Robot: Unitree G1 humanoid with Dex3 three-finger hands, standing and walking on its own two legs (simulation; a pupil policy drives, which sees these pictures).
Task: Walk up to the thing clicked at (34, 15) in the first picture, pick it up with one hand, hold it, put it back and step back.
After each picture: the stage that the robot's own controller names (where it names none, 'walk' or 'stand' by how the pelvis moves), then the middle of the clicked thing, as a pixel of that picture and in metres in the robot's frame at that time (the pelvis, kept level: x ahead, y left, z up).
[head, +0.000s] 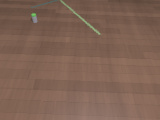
stand; (34, 18) +1.96 +0.68 -0.72
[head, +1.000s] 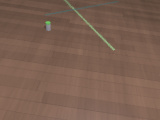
walk; (48, 26) +1.89 +0.38 -0.70
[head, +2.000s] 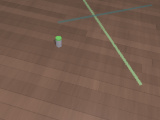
walk; (58, 41) +1.31 +0.23 -0.71
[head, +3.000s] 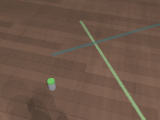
walk; (51, 84) +0.82 +0.25 -0.71
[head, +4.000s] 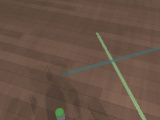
walk; (60, 115) +0.51 +0.20 -0.69
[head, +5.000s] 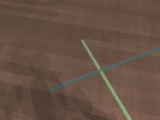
stand; out of the picture +0.34 +0.21 -0.71
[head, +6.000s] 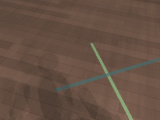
stand; out of the picture +0.35 +0.19 -0.71
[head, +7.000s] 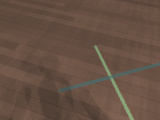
stand; out of the picture +0.36 +0.17 -0.72
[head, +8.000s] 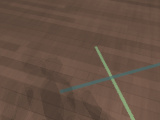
stand; out of the picture +0.37 +0.18 -0.73
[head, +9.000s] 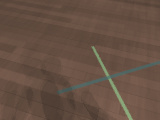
stand; out of the picture +0.36 +0.19 -0.73
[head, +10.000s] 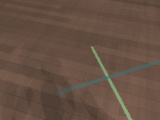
stand; out of the picture +0.35 +0.20 -0.73
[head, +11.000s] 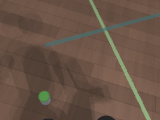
go down; (44, 98) +0.40 +0.18 -0.56
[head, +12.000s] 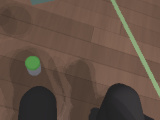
go down; (33, 66) +0.46 +0.19 -0.33
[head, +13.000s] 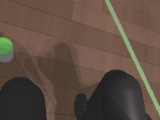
close in; (4, 50) +0.46 +0.21 -0.26
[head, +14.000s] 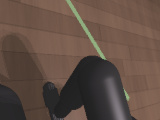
close; out of the picture +0.46 +0.24 -0.24
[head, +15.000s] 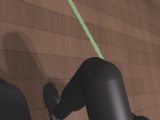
lift; out of the picture +0.44 +0.24 -0.23
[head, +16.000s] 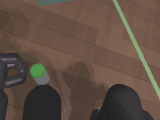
lift; (40, 74) +0.42 +0.17 -0.31
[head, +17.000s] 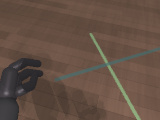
close; out of the picture +0.34 +0.13 -0.65
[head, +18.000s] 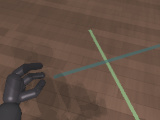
close; out of the picture +0.33 +0.16 -0.67
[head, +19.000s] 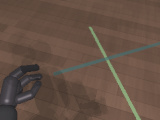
stand; out of the picture +0.34 +0.15 -0.66
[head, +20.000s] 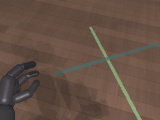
stand; out of the picture +0.34 +0.15 -0.66
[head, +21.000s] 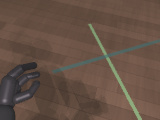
stand; out of the picture +0.34 +0.15 -0.65
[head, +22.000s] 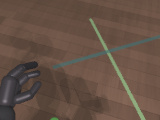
stand; out of the picture +0.34 +0.15 -0.63
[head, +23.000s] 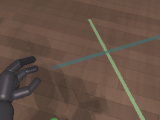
stand; out of the picture +0.34 +0.14 -0.63
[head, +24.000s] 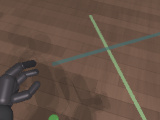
stand; out of the picture +0.35 +0.14 -0.62
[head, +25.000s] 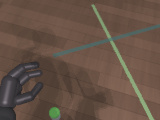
stand; (55, 114) +0.35 +0.15 -0.58
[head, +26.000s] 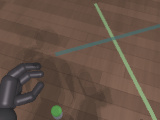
hold; (57, 112) +0.36 +0.14 -0.57
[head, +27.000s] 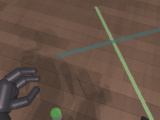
hold; (56, 114) +0.35 +0.14 -0.58
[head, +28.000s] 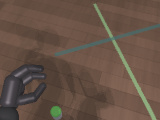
hold; (56, 113) +0.36 +0.15 -0.57
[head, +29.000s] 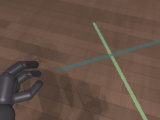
hold; out of the picture +0.34 +0.14 -0.62
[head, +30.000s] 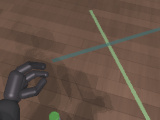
hold; (54, 118) +0.35 +0.15 -0.61
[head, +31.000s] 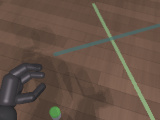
close; (55, 113) +0.35 +0.14 -0.57
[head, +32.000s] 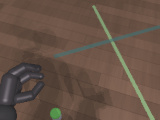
close; (56, 114) +0.35 +0.14 -0.58
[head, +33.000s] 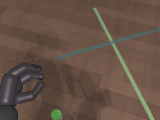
hold; (57, 116) +0.35 +0.15 -0.59
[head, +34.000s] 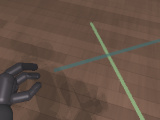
close; out of the picture +0.34 +0.14 -0.63
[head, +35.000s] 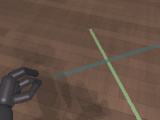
hold; out of the picture +0.33 +0.15 -0.67
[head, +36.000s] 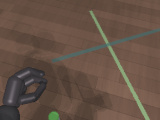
hold; (54, 118) +0.35 +0.15 -0.61
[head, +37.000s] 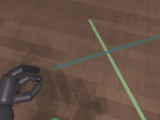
close; out of the picture +0.34 +0.14 -0.63
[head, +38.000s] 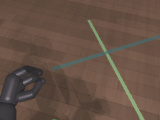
close; out of the picture +0.34 +0.15 -0.64
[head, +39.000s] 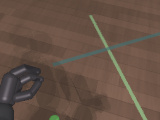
close; out of the picture +0.34 +0.15 -0.62
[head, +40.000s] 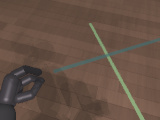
close; out of the picture +0.34 +0.15 -0.64
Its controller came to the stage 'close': yes
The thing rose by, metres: 0.01
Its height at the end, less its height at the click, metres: +0.00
